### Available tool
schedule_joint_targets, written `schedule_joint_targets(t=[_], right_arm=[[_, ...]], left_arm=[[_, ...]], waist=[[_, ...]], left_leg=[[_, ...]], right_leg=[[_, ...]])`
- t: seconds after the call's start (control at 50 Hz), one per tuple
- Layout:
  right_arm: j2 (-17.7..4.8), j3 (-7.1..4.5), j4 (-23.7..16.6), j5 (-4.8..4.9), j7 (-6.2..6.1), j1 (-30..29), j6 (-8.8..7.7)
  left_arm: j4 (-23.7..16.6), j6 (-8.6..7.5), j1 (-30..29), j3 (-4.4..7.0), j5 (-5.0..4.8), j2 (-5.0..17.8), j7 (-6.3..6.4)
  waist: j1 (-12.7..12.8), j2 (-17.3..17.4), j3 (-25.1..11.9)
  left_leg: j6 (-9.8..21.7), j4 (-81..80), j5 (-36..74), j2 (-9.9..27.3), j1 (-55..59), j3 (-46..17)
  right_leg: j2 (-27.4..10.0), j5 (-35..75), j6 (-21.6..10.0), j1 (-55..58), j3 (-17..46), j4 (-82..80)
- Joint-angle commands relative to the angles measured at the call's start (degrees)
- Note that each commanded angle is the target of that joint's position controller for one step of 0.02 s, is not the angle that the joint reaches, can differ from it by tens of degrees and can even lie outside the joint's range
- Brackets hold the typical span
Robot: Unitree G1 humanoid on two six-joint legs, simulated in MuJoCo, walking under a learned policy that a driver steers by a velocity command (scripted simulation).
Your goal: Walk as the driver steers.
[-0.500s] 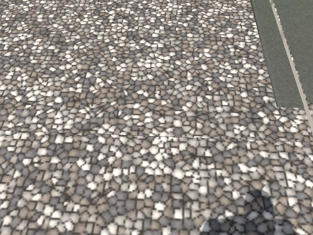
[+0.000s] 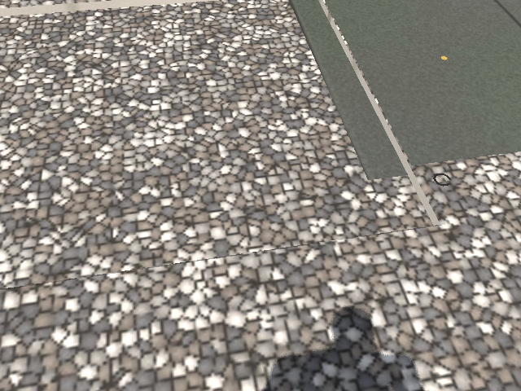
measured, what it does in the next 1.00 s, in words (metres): steps on the spot, turning right: right foot, then left foot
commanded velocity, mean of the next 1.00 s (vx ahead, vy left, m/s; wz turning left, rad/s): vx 0.00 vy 0.00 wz -0.45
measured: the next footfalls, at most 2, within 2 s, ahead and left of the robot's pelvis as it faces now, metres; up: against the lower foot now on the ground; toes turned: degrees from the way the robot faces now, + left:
right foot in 0.48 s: -0.01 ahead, -0.10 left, +0.00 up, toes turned -19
left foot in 0.96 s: +0.09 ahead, +0.07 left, +0.00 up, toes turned -27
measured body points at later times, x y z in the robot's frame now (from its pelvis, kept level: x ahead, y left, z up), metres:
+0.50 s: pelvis -0.01 -0.01 -0.01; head +0.02 -0.04 +0.44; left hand +0.22 +0.20 -0.11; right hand -0.01 -0.31 -0.14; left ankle +0.00 +0.11 -0.73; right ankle -0.04 -0.09 -0.74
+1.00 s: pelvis +0.00 -0.01 +0.00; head +0.02 -0.01 +0.45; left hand +0.20 +0.17 -0.13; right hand -0.02 -0.30 -0.11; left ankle +0.05 +0.08 -0.74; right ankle -0.04 -0.09 -0.74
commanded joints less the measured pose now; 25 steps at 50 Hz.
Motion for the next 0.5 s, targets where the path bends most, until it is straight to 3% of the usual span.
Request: schedule_joint_targets(t=[0.02,0.04,0.06,0.08,0.1,0.14,0.2,0.24,0.36,0.42,0.44,0.46,0.48,0.5], right_arm=[[-14.9,-3.20,-5.3,-1.71,-0.76,-2.0,-0.60],[-11.1,-2.56,-5.0,-1.93,-0.34,-1.6,-0.53],[-7.6,-1.54,-5.4,-1.33,0.00,-3.7,-0.73],[-6.6,-1.21,-5.8,-1.11,0.25,-4.8,-0.83],[-6.6,-1.16,-6.4,-1.02,0.14,-5.0,-0.84],[-6.5,-1.15,-6.3,-1.21,0.37,-2.0,-0.71],[-7.8,-1.90,-4.9,-1.13,0.48,3.9,-0.55],[-8.7,-2.41,-4.4,-1.18,0.63,5.4,-0.50],[-10.3,-3.33,-4.4,-1.49,2.02,3.3,-0.46],[-11.2,-3.84,-4.1,-1.12,2.44,2.6,-0.16],[-11.3,-3.92,-4.0,-0.64,2.44,1.8,0.04],[-11.0,-3.95,-3.5,-0.52,2.47,2.8,0.22],[-8.1,-3.30,-4.5,-0.96,2.68,4.8,0.56],[-4.4,-1.98,-8.4,-1.42,1.95,1.7,1.39]], left_arm=[[-3.9,-1.08,0.8,1.24,-0.16,4.9,0.80],[-3.6,-1.23,-0.5,2.11,1.55,9.0,0.74],[-2.7,-1.12,1.2,2.23,1.53,8.3,0.28],[-1.8,-0.63,3.2,2.02,1.49,7.3,-0.04],[-1.2,-0.10,4.2,1.92,1.40,7.0,-0.49],[-1.7,0.52,2.8,1.50,0.95,6.7,-1.18],[-3.5,0.94,-1.7,0.65,0.56,5.7,-1.74],[-4.4,1.18,-3.2,0.30,0.34,5.3,-2.06],[-6.7,1.28,-5.1,-0.73,-0.44,4.2,-2.39],[-7.5,0.82,-4.2,-0.76,-0.60,4.4,-2.24],[-7.2,0.41,-2.7,-0.78,-0.22,4.2,-2.01],[-6.7,-0.34,-0.8,-0.61,0.50,5.1,-1.44],[-6.8,-1.33,1.3,0.64,1.48,10.9,-0.77],[-7.5,-1.62,3.1,2.34,0.25,18.2,-0.73]], waist=[[-0.6,14.5,0.7],[-0.1,7.6,0.8],[1.8,5.6,0.2],[2.6,6.1,-0.3],[2.5,8.0,-1.1],[0.5,8.8,-1.4],[-3.0,9.4,-1.5],[-3.9,10.3,-2.0],[-3.8,12.3,-2.9],[-3.0,12.6,-3.5],[-1.4,11.2,-3.8],[0.0,7.3,-4.7],[0.0,-6.5,-5.7],[0.5,-14.4,-4.3]], left_leg=[[9.7,-20.5,-7.5,25.4,3.9,-27.4],[11.5,-17.1,3.4,24.7,-0.3,-21.8],[10.0,-14.6,11.4,20.3,-1.1,-15.1],[8.6,-13.0,16.8,17.1,0.2,-9.4],[8.2,-11.8,20.4,15.4,2.5,-6.1],[8.7,-9.7,28.4,14.9,6.8,-2.7],[9.8,-7.7,34.3,16.6,15.0,-2.1],[10.2,-6.9,35.8,17.9,17.1,-1.5],[9.8,-4.6,35.8,19.5,11.5,3.1],[8.4,-1.2,33.8,20.5,10.2,4.1],[6.6,1.9,30.3,19.9,8.1,5.8],[3.4,7.4,23.2,18.6,3.7,8.2],[-0.7,21.7,3.4,13.6,-8.3,12.9],[-3.4,29.8,-21.9,3.6,-20.6,10.6]], right_leg=[[2.1,-24.1,2.5,-14.0,-5.8,18.4],[-3.7,-21.9,3.0,-9.9,-5.2,28.2],[-3.6,-18.8,2.8,-8.0,-5.5,32.7],[-3.6,-16.6,3.3,-7.9,-6.1,37.1],[-3.9,-15.6,3.8,-9.1,-7.2,40.9],[-5.1,-15.7,5.1,-11.8,-9.1,42.1],[-6.7,-16.4,6.6,-14.9,-10.2,36.4],[-7.4,-17.5,6.7,-14.1,-11.0,32.3],[-8.6,-19.3,3.9,-1.7,-16.0,19.0],[-8.1,-17.3,1.8,3.4,-17.6,10.4],[-7.7,-12.3,0.9,7.5,-17.9,3.6],[-8.0,-4.5,0.0,13.7,-15.2,-4.7],[-19.9,3.2,-2.6,22.5,1.9,-10.4],[-33.3,25.5,-12.3,21.2,19.0,-8.5]])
